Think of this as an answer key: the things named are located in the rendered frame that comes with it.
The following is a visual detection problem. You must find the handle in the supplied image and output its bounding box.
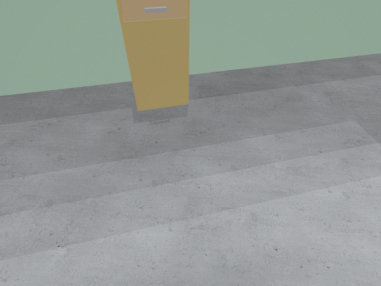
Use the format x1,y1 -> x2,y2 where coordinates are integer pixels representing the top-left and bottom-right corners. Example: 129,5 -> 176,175
145,6 -> 167,13

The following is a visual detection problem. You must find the drawer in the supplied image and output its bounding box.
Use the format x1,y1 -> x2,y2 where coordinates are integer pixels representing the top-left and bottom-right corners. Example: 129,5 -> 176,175
120,0 -> 186,21

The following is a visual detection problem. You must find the cabinet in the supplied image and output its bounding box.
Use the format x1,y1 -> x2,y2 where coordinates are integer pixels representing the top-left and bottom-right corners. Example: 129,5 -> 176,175
116,0 -> 190,111

